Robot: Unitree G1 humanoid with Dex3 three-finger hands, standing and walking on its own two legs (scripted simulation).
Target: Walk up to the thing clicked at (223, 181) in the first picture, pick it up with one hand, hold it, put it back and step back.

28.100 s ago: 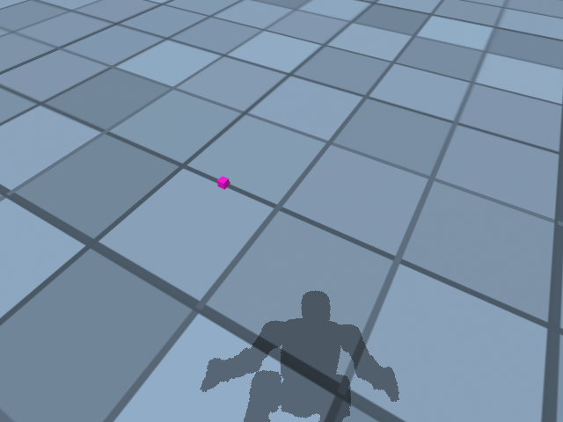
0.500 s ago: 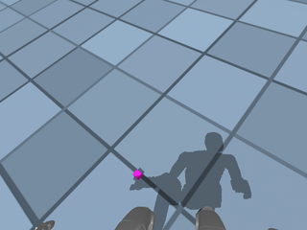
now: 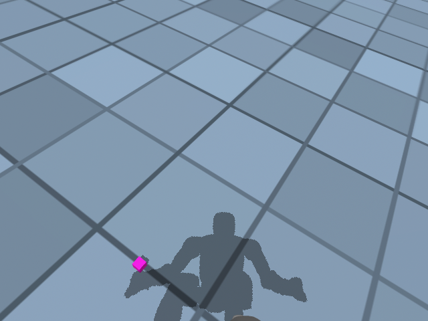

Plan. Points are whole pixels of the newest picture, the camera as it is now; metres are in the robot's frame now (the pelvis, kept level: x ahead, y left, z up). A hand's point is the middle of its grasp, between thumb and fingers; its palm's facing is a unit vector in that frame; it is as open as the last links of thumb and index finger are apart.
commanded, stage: walk up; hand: left
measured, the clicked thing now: (139, 264) +0.44 +0.25 -0.73
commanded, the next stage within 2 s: stand in 0.12 s
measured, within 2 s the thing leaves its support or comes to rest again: neither
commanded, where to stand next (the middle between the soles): +0.06 +0.01 m, yaw +1 degrees
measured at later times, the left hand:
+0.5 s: hand out of the picture +0.15 +0.19 -0.12, palm faces -0.03 -0.93 -0.37, open 7.4 cm
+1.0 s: hand out of the picture +0.13 +0.20 -0.12, palm faces -0.04 -0.94 -0.34, open 7.4 cm
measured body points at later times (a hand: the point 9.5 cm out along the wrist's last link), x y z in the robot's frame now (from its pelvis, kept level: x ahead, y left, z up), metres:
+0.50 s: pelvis +0.04 -0.06 +0.02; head +0.05 -0.08 +0.47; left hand +0.15 +0.23 -0.09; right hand +0.14 -0.35 -0.12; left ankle +0.09 +0.07 -0.71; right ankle +0.05 -0.16 -0.71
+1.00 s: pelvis +0.05 -0.06 +0.03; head +0.06 -0.06 +0.48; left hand +0.14 +0.25 -0.10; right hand +0.13 -0.36 -0.10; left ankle +0.09 +0.07 -0.71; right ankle +0.05 -0.16 -0.71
